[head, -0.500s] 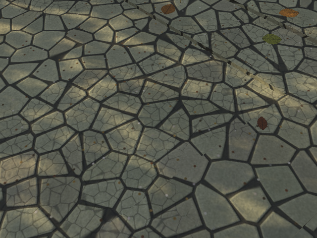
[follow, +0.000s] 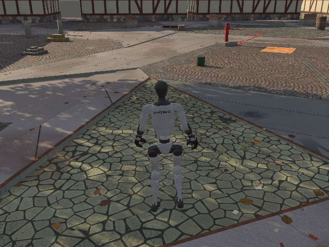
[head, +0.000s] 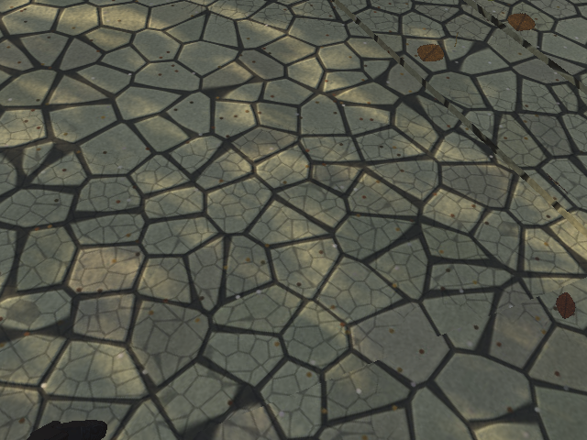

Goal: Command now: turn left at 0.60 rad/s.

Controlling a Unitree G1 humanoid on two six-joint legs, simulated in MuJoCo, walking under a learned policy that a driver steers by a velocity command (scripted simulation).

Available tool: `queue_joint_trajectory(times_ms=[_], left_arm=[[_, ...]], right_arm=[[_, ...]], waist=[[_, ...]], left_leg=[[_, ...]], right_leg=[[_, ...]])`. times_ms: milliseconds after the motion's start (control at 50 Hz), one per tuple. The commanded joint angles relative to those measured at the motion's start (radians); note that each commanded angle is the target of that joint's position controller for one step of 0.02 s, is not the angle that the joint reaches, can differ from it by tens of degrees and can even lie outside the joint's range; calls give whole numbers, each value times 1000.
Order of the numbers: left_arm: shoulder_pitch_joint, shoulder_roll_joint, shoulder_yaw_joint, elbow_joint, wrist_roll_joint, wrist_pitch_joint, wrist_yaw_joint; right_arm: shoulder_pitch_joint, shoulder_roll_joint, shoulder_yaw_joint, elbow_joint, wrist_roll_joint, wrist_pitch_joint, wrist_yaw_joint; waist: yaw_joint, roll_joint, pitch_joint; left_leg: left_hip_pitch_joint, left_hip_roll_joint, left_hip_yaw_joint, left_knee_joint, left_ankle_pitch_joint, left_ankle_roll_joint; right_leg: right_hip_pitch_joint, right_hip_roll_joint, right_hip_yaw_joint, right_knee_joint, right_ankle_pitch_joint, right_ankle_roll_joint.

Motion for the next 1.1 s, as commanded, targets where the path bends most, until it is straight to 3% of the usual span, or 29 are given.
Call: queue_joint_trajectory(times_ms=[20,80,120,140,160,180,200,240,260,320,380,460,500,520,540,560,580,620,660,720,900,1100], left_arm=[[-35,82,17,-67,-7,-23,-10],[6,85,20,-56,-11,-35,-21],[64,81,28,-32,-10,-45,-25],[91,104,36,-20,-3,-47,-19],[83,199,58,-19,18,-37,-14],[64,178,58,-31,37,-37,-17],[38,144,50,-43,35,-38,-17],[-17,82,26,-56,4,-40,-14],[-11,80,20,-46,-5,-37,-10],[35,82,14,-22,4,-36,-1],[45,99,14,-10,5,-33,-4],[50,121,15,8,-10,-29,-12],[88,98,6,27,-20,-35,-14],[126,62,-5,38,-8,-43,-18],[163,26,-10,45,3,-59,-20],[159,36,-13,58,3,-65,-17],[127,57,-9,53,7,-61,-16],[108,70,-3,59,13,-51,-7],[122,69,0,70,4,-43,-4],[147,62,2,101,0,-40,-2],[167,57,13,179,-2,-39,15],[193,38,12,262,-7,-37,31]], right_arm=[[-9,-182,-56,-71,1,-4,-11],[-40,-175,-56,-84,7,3,-12],[-84,-161,-53,-99,20,6,-14],[-62,-125,-45,-100,23,5,-14],[19,-90,-39,-112,26,1,-10],[27,-166,-64,-97,13,-5,-11],[8,-218,-82,-84,14,-1,-13],[-10,-185,-74,-65,3,20,-20],[-7,-147,-63,-60,1,27,-15],[-59,-95,-38,-78,7,20,-4],[-94,-70,-19,-84,-3,15,4],[-58,-67,-12,-46,3,2,16],[-19,-60,-9,-7,0,-11,25],[11,-84,-8,6,-11,-17,20],[-21,-143,-16,-1,-35,-25,18],[-72,-116,-12,-15,-46,-36,25],[-107,-84,-4,-15,-44,-47,33],[-70,-96,-12,20,-32,-59,36],[-53,-84,-7,47,-18,-68,29],[-49,-65,-2,78,-20,-70,27],[-10,-63,-6,202,-11,-76,22],[63,-45,5,330,-8,-79,17]], waist=[[-2,180,-150],[17,188,-142],[62,170,-128],[58,114,-131],[-5,-191,-141],[14,-207,-116],[13,-134,-107],[10,-78,-85],[10,-75,-77],[39,-114,-77],[57,-140,-105],[49,-149,-96],[40,-106,-61],[53,-64,-89],[96,100,-119],[82,160,-112],[72,153,-87],[47,136,-89],[49,124,-71],[49,112,-70],[48,46,-63],[49,32,-38]], left_leg=[[197,232,-305,-64,392,149],[160,203,-351,-49,344,132],[83,135,-335,-5,202,87],[-15,76,-290,66,-2,40],[-197,-80,-122,260,-463,-34],[-280,-59,-71,495,-569,-87],[-280,-9,-52,610,-525,-97],[-279,-1,-20,682,-441,-112],[-267,-3,-8,706,-405,-119],[-259,13,27,585,-335,-125],[-149,59,66,355,-300,-133],[54,48,144,36,-121,-115],[170,36,163,-225,97,-77],[285,109,94,-219,214,-54],[305,220,10,-84,435,8],[178,257,-27,-111,427,63],[166,232,-23,-118,379,60],[201,184,-3,-107,312,22],[196,186,0,-108,396,16],[209,185,10,-112,446,16],[214,149,57,-111,462,-1],[162,108,107,-102,392,-21]], right_leg=[[-21,11,29,-99,23,12],[74,11,29,-250,56,3],[214,5,3,-469,242,-9],[336,-76,39,-524,369,-38],[448,-290,254,-467,671,-177],[378,-414,369,-497,696,-298],[341,-393,338,-504,576,-311],[321,-310,230,-504,499,-279],[311,-293,200,-510,500,-280],[355,-263,142,-519,520,-276],[367,-265,118,-511,542,-275],[288,-240,88,-488,559,-253],[242,-197,67,-445,467,-209],[174,-168,53,-388,390,-151],[111,-87,-59,-365,227,-74],[198,-92,-62,-368,146,-36],[211,-89,-61,-377,180,-13],[203,-85,-65,-375,257,4],[197,-94,-50,-385,286,-4],[205,-99,-50,-396,280,-8],[240,-99,-54,-422,366,-12],[267,-90,-76,-406,447,-28]])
